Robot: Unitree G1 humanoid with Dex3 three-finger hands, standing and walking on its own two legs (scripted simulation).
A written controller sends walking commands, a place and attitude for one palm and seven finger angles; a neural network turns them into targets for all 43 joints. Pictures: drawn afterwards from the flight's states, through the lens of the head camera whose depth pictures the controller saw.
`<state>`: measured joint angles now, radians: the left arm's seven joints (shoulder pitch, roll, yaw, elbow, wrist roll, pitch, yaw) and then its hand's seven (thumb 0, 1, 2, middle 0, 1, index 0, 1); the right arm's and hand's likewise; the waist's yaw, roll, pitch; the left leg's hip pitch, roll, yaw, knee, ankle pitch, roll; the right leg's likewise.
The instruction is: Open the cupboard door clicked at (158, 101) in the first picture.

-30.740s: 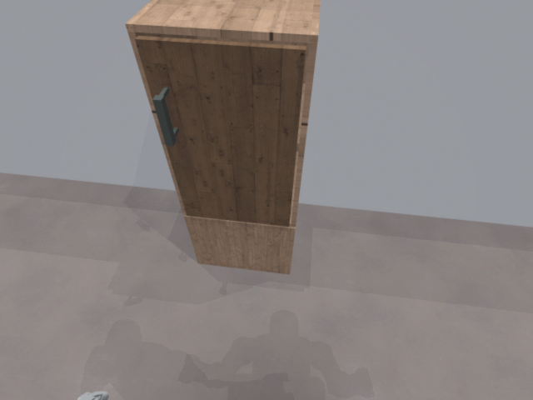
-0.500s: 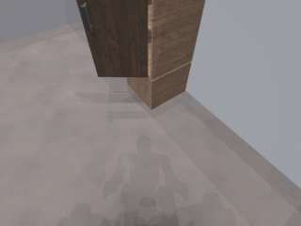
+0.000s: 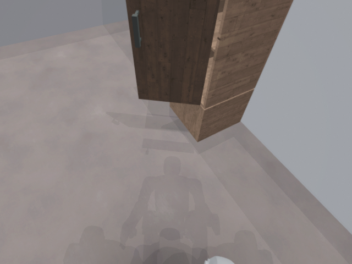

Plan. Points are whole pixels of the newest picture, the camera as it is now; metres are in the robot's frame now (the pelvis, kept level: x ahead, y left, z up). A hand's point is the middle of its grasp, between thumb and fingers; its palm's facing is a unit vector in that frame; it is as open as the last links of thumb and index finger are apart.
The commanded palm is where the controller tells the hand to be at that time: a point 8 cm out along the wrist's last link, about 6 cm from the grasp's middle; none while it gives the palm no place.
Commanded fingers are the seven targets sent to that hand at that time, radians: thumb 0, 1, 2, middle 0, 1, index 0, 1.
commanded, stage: take the last steps up to it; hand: left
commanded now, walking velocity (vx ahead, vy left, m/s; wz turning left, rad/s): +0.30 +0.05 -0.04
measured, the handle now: (137, 29) +0.94 +0.24 +0.03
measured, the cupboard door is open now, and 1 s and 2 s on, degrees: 54 54 54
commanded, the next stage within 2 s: come to a stop and stand still in 0.70 s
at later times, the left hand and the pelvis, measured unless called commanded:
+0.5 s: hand (106, 228) +0.21 +0.21 -0.16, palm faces +0.06 -0.98 -0.19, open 7.2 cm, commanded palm none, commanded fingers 0.00 0.90 0.90 -0.20 -0.30 -0.20 -0.30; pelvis +0.19 +0.02 +0.01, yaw +0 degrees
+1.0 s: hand (117, 156) +0.44 +0.24 -0.17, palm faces -0.04 -0.98 -0.20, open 7.3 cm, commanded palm none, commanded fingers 0.00 0.90 0.90 -0.20 -0.30 -0.20 -0.30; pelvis +0.35 +0.06 +0.00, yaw -3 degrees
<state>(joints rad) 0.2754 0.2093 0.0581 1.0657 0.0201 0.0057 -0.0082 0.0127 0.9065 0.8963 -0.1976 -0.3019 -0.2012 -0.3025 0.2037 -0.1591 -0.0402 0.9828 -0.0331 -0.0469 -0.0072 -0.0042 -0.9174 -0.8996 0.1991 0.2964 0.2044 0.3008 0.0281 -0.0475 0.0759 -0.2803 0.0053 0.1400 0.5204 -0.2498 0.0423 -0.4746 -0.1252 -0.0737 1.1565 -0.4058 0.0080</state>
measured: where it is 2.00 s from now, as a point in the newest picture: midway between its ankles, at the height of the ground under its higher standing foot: (166, 240)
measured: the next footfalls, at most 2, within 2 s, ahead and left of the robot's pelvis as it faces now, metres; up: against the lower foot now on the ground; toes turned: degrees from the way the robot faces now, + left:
right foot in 0.22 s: +0.18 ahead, -0.11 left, +0.00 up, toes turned -8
left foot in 0.58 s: +0.38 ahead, +0.16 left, +0.00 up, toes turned +4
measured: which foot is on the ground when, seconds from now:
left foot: down 0.00-0.24, up 0.26-0.56, down 0.58-1.00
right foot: up 0.00-0.20, down 0.22-0.58, up 0.60-0.92, down 0.94-1.00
